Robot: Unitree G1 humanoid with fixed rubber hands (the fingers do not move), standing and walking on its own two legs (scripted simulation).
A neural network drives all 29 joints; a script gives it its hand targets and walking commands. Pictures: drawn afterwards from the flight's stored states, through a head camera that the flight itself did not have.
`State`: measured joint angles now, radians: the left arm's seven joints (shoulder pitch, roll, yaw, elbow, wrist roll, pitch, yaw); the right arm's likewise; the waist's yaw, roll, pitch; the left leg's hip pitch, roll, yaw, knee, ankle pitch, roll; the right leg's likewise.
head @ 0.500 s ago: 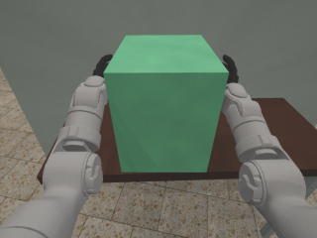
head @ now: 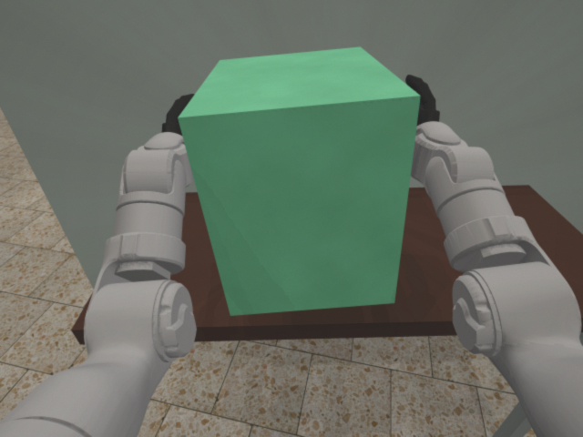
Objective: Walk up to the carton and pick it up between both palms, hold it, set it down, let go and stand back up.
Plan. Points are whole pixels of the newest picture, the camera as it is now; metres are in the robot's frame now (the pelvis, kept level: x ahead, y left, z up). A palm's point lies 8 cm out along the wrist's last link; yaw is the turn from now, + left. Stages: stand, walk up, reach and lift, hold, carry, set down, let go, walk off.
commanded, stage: reach and lift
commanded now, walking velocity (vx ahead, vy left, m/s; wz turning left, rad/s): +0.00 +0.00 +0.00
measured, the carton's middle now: (300, 171) +0.42 -0.01 +0.22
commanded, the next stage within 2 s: hold in 0.82 s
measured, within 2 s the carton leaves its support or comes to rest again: neither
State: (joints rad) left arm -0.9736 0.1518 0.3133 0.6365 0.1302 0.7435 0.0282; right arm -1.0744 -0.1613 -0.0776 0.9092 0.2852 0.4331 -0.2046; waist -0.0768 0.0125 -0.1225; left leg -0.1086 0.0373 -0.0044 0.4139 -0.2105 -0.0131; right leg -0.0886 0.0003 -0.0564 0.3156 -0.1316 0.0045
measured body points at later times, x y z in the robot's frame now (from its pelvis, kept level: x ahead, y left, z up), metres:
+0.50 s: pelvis +0.01 +0.00 +0.00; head -0.09 +0.01 +0.44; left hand +0.40 +0.16 +0.29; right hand +0.40 -0.16 +0.32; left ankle +0.02 +0.12 -0.75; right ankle +0.03 -0.12 -0.75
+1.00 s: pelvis +0.01 +0.00 +0.00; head -0.09 +0.00 +0.44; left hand +0.39 +0.16 +0.31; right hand +0.40 -0.16 +0.34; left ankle +0.02 +0.12 -0.75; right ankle +0.03 -0.12 -0.75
